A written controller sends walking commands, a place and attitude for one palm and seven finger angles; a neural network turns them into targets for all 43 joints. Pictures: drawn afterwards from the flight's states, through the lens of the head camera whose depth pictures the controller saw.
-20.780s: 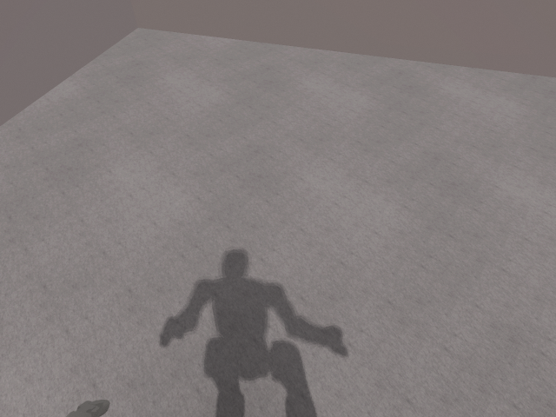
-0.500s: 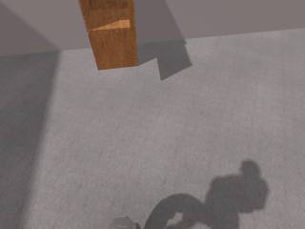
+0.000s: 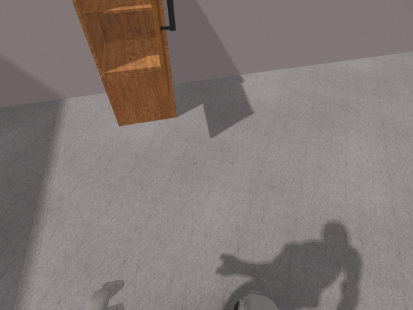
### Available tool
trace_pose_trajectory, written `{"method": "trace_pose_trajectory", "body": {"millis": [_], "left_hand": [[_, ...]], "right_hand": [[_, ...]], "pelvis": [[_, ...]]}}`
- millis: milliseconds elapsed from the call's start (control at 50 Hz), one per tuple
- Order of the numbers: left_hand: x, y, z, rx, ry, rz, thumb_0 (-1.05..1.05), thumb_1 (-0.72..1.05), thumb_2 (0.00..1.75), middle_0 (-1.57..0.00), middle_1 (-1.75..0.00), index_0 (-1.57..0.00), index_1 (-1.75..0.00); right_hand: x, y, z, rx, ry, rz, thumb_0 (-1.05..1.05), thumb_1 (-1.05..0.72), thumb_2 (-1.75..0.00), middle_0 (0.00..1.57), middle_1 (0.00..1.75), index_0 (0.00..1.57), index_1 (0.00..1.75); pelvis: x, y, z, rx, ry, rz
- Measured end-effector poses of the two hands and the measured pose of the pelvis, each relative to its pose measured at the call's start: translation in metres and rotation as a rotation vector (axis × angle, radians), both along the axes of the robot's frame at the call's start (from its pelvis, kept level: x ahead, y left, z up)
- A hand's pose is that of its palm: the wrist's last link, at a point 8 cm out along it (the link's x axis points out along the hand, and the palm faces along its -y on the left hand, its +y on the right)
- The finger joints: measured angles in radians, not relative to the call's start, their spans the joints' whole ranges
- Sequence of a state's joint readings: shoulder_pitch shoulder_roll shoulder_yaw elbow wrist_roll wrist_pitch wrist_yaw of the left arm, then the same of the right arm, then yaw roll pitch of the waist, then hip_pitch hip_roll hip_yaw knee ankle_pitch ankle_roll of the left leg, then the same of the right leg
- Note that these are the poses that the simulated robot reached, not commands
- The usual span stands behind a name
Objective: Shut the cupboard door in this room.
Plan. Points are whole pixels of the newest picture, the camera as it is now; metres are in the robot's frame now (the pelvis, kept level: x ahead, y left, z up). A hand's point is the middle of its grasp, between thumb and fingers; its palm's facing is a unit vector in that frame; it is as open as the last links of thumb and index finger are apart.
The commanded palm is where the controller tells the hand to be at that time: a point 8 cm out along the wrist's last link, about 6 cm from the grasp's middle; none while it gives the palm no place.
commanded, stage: turn or walk to find it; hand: left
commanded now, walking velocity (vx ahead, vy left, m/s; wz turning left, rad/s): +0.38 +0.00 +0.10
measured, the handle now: (165, 10) +1.11 +0.16 +0.09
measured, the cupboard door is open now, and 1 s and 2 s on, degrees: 85 85 85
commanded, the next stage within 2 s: stand and wait in 0.24 s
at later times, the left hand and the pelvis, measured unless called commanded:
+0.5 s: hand out of the picture +0.11 +0.14 -0.17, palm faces +0.18 -0.97 -0.15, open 7.3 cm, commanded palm none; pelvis +0.20 +0.00 +0.00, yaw +4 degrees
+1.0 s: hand (131, 249) +0.29 +0.20 -0.16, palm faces +0.13 -0.96 -0.24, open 7.3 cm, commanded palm none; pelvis +0.27 +0.00 +0.00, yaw +4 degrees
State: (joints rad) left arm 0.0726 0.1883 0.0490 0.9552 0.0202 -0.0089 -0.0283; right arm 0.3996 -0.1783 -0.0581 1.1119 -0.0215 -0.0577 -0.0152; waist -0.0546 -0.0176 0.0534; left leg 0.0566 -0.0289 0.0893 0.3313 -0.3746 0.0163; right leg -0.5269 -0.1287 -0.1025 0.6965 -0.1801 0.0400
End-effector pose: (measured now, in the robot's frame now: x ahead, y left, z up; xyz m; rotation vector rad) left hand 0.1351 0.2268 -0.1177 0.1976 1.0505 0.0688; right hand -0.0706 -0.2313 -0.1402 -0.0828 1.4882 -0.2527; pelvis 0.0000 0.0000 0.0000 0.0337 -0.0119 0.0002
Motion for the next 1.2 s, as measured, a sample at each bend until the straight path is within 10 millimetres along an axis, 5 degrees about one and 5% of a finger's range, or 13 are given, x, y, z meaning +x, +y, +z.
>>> {"method": "trace_pose_trajectory", "body": {"millis": [60, 120, 380, 500, 560, 720, 820, 940, 1060, 1200], "left_hand": [[0.042, -0.015, -0.005, 0.020, -0.039, -0.017, 0.01, 0.91, 0.90, -0.20, -0.30, -0.20, -0.30], [0.052, -0.024, -0.006, 0.026, -0.037, 0.013, 0.00, 0.91, 0.90, -0.20, -0.30, -0.20, -0.30], [-0.021, -0.030, -0.008, 0.002, 0.352, 0.231, 0.00, 0.93, 0.90, -0.20, -0.30, -0.20, -0.30], [-0.030, -0.033, -0.026, -0.082, 0.484, 0.297, 0.01, 0.92, 0.90, -0.20, -0.30, -0.20, -0.30], [-0.021, -0.028, -0.039, -0.110, 0.529, 0.298, 0.01, 0.91, 0.90, -0.20, -0.30, -0.20, -0.30], [0.057, -0.003, -0.034, -0.092, 0.403, 0.234, 0.01, 0.91, 0.90, -0.20, -0.30, -0.20, -0.30], [0.103, 0.013, -0.024, -0.041, 0.300, 0.200, 0.02, 0.93, 0.90, -0.20, -0.30, -0.20, -0.30], [0.138, 0.020, -0.009, 0.016, 0.211, 0.195, 0.02, 0.93, 0.90, -0.19, -0.30, -0.20, -0.29], [0.126, 0.005, -0.005, 0.035, 0.247, 0.248, 0.01, 0.92, 0.90, -0.19, -0.30, -0.20, -0.30], [0.098, -0.020, 0.001, -0.023, 0.468, 0.267, 0.01, 0.91, 0.90, -0.20, -0.30, -0.20, -0.30]], "right_hand": [[0.005, -0.007, -0.014, 0.039, 0.091, -0.017, 0.00, -0.91, -0.90, 0.20, 0.30, 0.20, 0.30], [0.032, -0.015, -0.017, 0.064, 0.123, -0.003, 0.01, -0.91, -0.90, 0.20, 0.30, 0.20, 0.30], [0.285, -0.027, 0.008, 0.027, -0.206, 0.174, 0.01, -0.93, -0.90, 0.20, 0.29, 0.20, 0.30], [0.382, 0.003, 0.013, -0.011, -0.296, 0.278, 0.01, -0.92, -0.90, 0.20, 0.29, 0.20, 0.30], [0.413, 0.025, 0.013, -0.022, -0.338, 0.302, 0.01, -0.92, -0.90, 0.20, 0.29, 0.20, 0.30], [0.425, 0.054, 0.021, 0.005, -0.372, 0.228, -0.02, -0.93, -0.90, 0.20, 0.30, 0.20, 0.30], [0.417, 0.038, 0.020, -0.003, -0.366, 0.185, -0.04, -0.95, -0.90, 0.20, 0.30, 0.21, 0.30], [0.378, 0.007, 0.003, 0.003, -0.226, 0.144, -0.02, -0.93, -0.90, 0.20, 0.30, 0.20, 0.30], [0.360, -0.008, -0.006, 0.040, -0.070, 0.134, 0.00, -0.92, -0.90, 0.20, 0.30, 0.20, 0.30], [0.404, 0.004, 0.005, 0.049, -0.080, 0.145, 0.01, -0.91, -0.90, 0.20, 0.29, 0.20, 0.30]], "pelvis": [[0.034, -0.017, -0.013, -0.003, -0.005, 0.010], [0.058, -0.028, -0.013, -0.012, -0.020, 0.027], [0.159, -0.029, 0.012, -0.038, -0.006, 0.062], [0.203, -0.002, 0.002, -0.070, -0.014, 0.068], [0.220, 0.010, -0.005, -0.057, -0.020, 0.062], [0.237, 0.026, 0.006, -0.055, -0.024, 0.049], [0.246, 0.025, 0.008, -0.046, -0.009, 0.054], [0.263, 0.011, 0.007, -0.030, -0.005, 0.060], [0.288, -0.002, 0.008, -0.017, -0.001, 0.053], [0.323, 0.004, 0.016, -0.015, 0.013, 0.071]]}}
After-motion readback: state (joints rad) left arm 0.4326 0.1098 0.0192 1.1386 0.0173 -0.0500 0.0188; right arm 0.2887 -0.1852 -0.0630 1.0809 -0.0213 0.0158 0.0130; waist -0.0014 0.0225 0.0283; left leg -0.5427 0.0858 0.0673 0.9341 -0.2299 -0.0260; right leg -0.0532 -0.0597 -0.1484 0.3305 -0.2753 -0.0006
